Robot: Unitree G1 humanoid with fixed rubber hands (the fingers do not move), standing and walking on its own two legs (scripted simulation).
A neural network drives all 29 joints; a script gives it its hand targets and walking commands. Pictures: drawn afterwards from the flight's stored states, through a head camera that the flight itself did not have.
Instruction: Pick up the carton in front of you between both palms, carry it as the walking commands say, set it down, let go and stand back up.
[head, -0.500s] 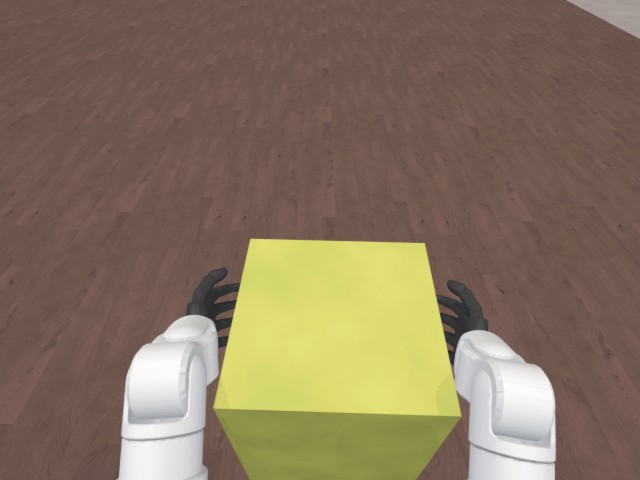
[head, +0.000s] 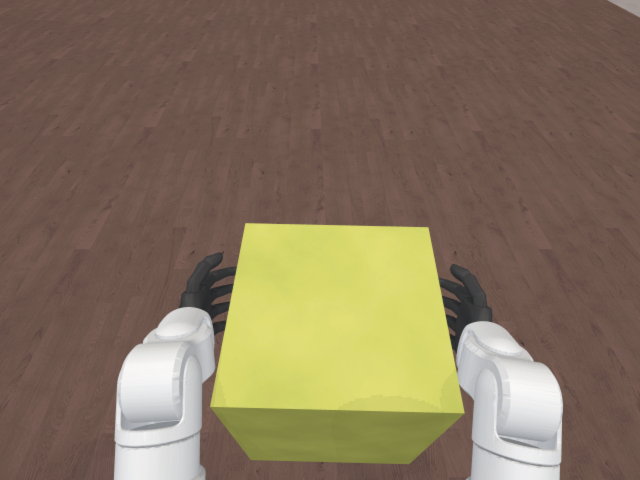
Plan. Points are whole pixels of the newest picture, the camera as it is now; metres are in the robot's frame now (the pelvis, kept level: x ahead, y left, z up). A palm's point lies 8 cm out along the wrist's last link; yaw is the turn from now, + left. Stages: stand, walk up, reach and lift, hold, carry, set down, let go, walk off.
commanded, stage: carry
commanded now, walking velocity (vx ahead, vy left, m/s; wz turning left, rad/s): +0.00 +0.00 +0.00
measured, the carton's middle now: (333, 352) +0.27 +0.00 +0.03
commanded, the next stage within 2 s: hold in 1.88 s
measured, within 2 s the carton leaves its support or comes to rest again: neither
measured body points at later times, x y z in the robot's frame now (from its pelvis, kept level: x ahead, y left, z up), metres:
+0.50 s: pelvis +0.15 +0.01 +0.01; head +0.12 +0.01 +0.46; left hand +0.42 +0.17 +0.09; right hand +0.43 -0.14 +0.10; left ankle +0.09 +0.12 -0.72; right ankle +0.13 -0.09 -0.72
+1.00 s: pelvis +0.14 +0.02 +0.01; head +0.11 +0.02 +0.46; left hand +0.41 +0.17 +0.06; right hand +0.41 -0.13 +0.06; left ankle +0.09 +0.12 -0.72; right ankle +0.13 -0.09 -0.72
